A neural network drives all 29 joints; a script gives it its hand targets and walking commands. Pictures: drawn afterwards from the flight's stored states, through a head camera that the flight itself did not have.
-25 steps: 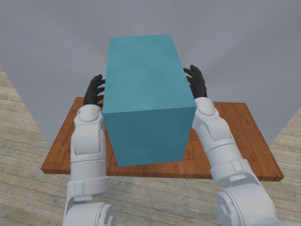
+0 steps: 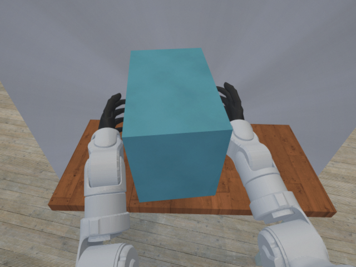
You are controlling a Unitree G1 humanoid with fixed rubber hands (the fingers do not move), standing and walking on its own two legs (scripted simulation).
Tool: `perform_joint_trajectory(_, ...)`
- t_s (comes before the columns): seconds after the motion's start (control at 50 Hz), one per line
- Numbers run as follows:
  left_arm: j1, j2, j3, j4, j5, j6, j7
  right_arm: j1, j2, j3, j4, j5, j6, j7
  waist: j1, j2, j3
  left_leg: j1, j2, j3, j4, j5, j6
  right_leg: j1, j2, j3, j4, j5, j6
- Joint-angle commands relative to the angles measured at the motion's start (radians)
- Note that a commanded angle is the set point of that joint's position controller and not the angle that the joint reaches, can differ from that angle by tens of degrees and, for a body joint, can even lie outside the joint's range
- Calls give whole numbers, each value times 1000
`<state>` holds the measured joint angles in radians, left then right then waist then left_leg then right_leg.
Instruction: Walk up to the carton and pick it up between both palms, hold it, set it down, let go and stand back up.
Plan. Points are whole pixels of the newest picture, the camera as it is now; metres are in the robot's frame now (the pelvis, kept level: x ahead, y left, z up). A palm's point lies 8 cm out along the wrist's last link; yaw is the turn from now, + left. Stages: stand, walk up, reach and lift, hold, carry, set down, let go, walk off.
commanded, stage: hold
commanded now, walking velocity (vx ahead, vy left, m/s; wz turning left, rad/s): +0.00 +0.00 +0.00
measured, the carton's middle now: (171, 121) +0.40 +0.00 +0.15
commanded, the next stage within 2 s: none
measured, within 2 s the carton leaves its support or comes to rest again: neither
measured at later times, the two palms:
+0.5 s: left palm (110, 127) +0.35 +0.13 +0.18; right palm (235, 117) +0.36 -0.13 +0.18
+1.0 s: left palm (109, 127) +0.36 +0.13 +0.18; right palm (234, 115) +0.36 -0.13 +0.19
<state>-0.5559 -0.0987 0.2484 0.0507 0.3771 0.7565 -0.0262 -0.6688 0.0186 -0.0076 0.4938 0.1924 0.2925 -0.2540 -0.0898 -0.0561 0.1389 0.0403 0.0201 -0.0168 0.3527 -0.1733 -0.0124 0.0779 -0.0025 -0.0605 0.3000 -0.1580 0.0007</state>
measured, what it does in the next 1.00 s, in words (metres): stands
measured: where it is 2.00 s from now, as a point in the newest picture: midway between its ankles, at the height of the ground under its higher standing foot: outside the picture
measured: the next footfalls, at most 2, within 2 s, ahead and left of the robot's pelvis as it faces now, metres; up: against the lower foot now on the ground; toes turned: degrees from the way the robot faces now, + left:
none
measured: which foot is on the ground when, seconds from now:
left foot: down 0.00-1.00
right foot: down 0.00-1.00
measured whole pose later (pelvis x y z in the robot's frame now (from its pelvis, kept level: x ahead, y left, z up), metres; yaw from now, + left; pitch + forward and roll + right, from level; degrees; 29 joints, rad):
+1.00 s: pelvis +0.00 +0.00 +0.00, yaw +0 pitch -12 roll -1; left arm -0.56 -0.07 0.23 0.04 0.35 0.71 -0.01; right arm -0.67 0.03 -0.01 0.46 0.18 0.26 -0.26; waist -0.09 -0.06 0.14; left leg 0.02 0.02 -0.03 0.35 -0.17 -0.02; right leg 0.06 0.00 -0.07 0.30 -0.15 -0.01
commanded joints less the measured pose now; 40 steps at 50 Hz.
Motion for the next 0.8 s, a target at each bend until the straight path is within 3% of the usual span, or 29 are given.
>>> perform_joint_trajectory(0.0,-723,-530,-541,-184,-203,-120,-112,-787,592,458,-422,70,-83,91,-9,64,-543,118,-62,35,2,356,-25,68,63,-40,-13,280,63)
perform_joint_trajectory(0.04,-703,-503,-504,-153,-188,-116,-102,-751,581,442,-385,54,-74,101,12,78,-517,102,-57,32,-11,289,-17,38,60,-34,-26,240,52)
perform_joint_trajectory(0.06,-706,-521,-536,-201,-192,-112,-100,-701,563,441,-355,63,-73,105,-11,100,-506,107,-49,34,-20,297,-23,31,67,-44,-25,203,49)
perform_joint_trajectory(0.08,-701,-513,-513,-158,-161,-93,-97,-704,546,405,-305,66,-61,109,-1,133,-486,108,-47,37,-30,249,-28,1,66,-42,-33,175,34)
perform_joint_trajectory(0.12,-708,-473,-446,-75,-128,-83,-115,-695,516,340,-205,5,-48,118,-3,82,-355,35,-52,49,-75,104,-10,-25,51,-46,-60,41,33)
perform_joint_trajectory(0.14,-677,-474,-427,-91,-122,-78,-125,-661,522,355,-226,4,-49,121,-5,43,-381,47,-49,44,-77,111,0,18,55,-42,-53,81,31)
perform_joint_trajectory(0.16,-735,-465,-462,-95,-151,-89,-128,-693,528,337,-218,-1,-55,120,-26,70,-428,33,-52,49,-78,65,0,19,43,-36,-53,65,42)
perform_joint_trajectory(0.18,-723,-477,-456,-79,-145,-87,-133,-700,528,345,-237,-10,-60,120,-32,66,-451,31,-54,52,-83,75,-2,38,44,-37,-49,84,39)
perform_joint_trajectory(0.2,-741,-473,-428,-68,-146,-94,-136,-757,544,334,-225,-7,-63,117,-7,45,-426,20,-65,62,-87,74,3,26,43,-44,-51,72,49)
perform_joint_trajectory(0.22,-764,-519,-463,-82,-163,-101,-123,-796,547,337,-272,4,-83,121,-14,98,-464,48,-59,54,-69,120,4,13,40,-39,-47,98,42)
perform_joint_trajectory(0.26,-794,-486,-409,-44,-136,-108,-115,-832,586,336,-271,-2,-95,133,25,77,-501,45,-61,61,-76,92,11,17,41,-44,-43,64,45)
perform_joint_trajectory(0.28,-826,-542,-488,-121,-182,-125,-108,-805,573,348,-271,7,-103,129,-13,122,-559,78,-53,54,-51,180,-15,14,49,-56,-25,125,44)
perform_joint_trajectory(0.3,-794,-555,-533,-170,-214,-131,-98,-794,576,380,-338,24,-114,127,-11,114,-652,130,-57,44,-22,263,-16,33,54,-51,-14,203,46)
perform_joint_trajectory(0.32,-792,-571,-536,-151,-213,-141,-88,-813,591,381,-315,30,-116,124,-9,123,-647,151,-50,38,-10,298,-22,31,59,-48,-24,196,47)
perform_joint_trajectory(0.36,-731,-532,-505,-80,-188,-128,-94,-755,566,374,-276,5,-95,121,-20,85,-605,140,-55,32,-20,261,-21,28,55,-43,-25,202,46)
perform_joint_trajectory(0.38,-746,-484,-433,-64,-148,-123,-94,-720,536,337,-181,-5,-75,126,9,87,-508,71,-61,46,-50,173,-1,34,49,-42,-43,133,43)
perform_joint_trajectory(0.4,-689,-466,-394,5,-126,-103,-108,-714,518,330,-169,-14,-71,126,3,45,-454,53,-58,45,-66,107,13,39,45,-34,-60,87,42)
perform_joint_trajectory(0.42,-727,-492,-413,-46,-138,-112,-111,-708,542,327,-160,-20,-77,128,-6,54,-482,48,-52,47,-74,101,10,40,49,-45,-50,84,41)
perform_joint_trajectory(0.44,-746,-481,-387,-9,-122,-111,-111,-745,541,321,-167,-17,-81,134,6,54,-429,34,-58,53,-92,43,9,-1,48,-53,-55,21,37)
perform_joint_trajectory(0.46,-752,-500,-396,-41,-117,-111,-111,-719,551,293,-121,-24,-80,139,5,77,-398,19,-53,56,-97,49,10,2,45,-49,-48,16,40)
perform_joint_trajectory(0.48,-800,-489,-377,-12,-113,-116,-110,-774,572,296,-136,-25,-86,145,21,56,-414,38,-55,64,-105,33,18,-20,41,-50,-57,1,44)
perform_joint_trajectory(0.5,-767,-496,-414,-55,-118,-114,-110,-765,553,300,-167,-17,-96,145,11,90,-473,44,-51,57,-87,100,5,9,48,-54,-41,55,36)
perform_joint_trajectory(0.54,-766,-528,-449,-55,-159,-118,-111,-845,582,349,-294,-4,-119,132,7,59,-550,77,-66,59,-52,168,15,32,45,-49,-37,125,55)
perform_joint_trajectory(0.6,-749,-533,-470,-90,-171,-131,-101,-792,577,384,-297,25,-113,121,0,86,-603,106,-63,45,-21,270,-3,59,54,-37,-24,235,50)
perform_joint_trajectory(0.64,-782,-503,-471,-128,-163,-131,-91,-758,579,395,-257,27,-99,119,9,113,-577,94,-67,50,-26,225,1,46,41,-35,-26,216,53)
perform_joint_trajectory(0.66,-757,-518,-476,-95,-162,-130,-90,-771,570,379,-258,22,-97,119,3,105,-522,80,-54,48,-35,205,1,25,43,-34,-30,194,54)
perform_joint_trajectory(0.68,-730,-473,-410,-48,-141,-118,-99,-738,577,357,-173,13,-77,117,9,41,-451,66,-67,46,-46,145,14,23,44,-33,-42,152,61)
perform_joint_trajectory(0.7,-736,-460,-371,-2,-105,-108,-119,-705,548,317,-133,-6,-68,119,2,73,-354,32,-68,53,-84,71,14,-9,27,-39,-56,75,58)
perform_joint_trajectory(0.78,-745,-467,-386,-47,-125,-113,-137,-714,560,327,-182,-31,-81,118,0,27,-448,28,-74,67,-80,104,28,59,27,-44,-41,124,71)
